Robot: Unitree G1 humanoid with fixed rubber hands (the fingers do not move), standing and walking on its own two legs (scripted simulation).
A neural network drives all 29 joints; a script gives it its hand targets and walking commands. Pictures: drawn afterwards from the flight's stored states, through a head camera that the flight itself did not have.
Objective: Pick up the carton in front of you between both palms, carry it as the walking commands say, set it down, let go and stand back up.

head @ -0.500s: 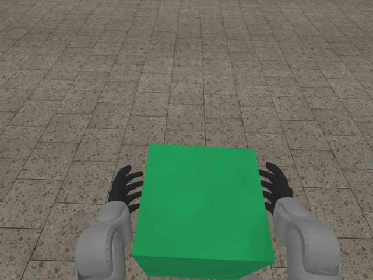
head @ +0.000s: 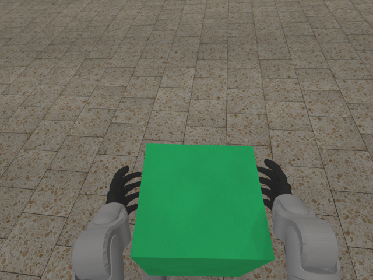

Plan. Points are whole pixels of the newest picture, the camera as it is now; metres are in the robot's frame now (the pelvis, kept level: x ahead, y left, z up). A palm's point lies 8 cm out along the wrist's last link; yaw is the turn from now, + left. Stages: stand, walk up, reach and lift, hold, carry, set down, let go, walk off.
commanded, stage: carry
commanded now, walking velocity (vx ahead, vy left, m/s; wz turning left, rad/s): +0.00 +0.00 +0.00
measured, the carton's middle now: (196, 216) +0.24 +0.01 -0.01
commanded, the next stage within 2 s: hold in 1.86 s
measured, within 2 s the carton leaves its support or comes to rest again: neither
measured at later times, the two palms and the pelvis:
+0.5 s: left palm (129, 122) +0.45 +0.16 +0.08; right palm (254, 120) +0.43 -0.14 +0.08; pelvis +0.20 +0.03 -0.01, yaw -3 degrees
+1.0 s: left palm (137, 124) +0.44 +0.14 +0.08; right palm (264, 124) +0.42 -0.16 +0.08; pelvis +0.20 +0.01 -0.02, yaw -4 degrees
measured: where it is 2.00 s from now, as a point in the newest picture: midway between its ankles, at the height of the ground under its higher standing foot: outside the picture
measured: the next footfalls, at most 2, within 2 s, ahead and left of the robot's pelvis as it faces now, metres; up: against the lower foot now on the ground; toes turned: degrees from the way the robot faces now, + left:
left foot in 0.24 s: +0.27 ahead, +0.12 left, +0.00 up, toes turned -11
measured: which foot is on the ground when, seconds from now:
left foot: up 0.00-0.22, down 0.24-1.00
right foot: down 0.00-1.00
